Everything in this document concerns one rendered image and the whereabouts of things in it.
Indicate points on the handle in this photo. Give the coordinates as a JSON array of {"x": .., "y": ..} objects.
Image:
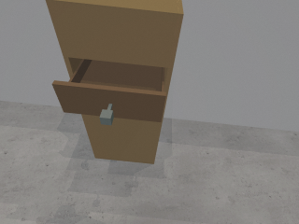
[{"x": 107, "y": 116}]

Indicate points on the drawer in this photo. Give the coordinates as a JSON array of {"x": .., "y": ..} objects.
[{"x": 135, "y": 91}]

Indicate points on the cabinet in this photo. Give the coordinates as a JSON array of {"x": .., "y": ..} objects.
[{"x": 142, "y": 32}]

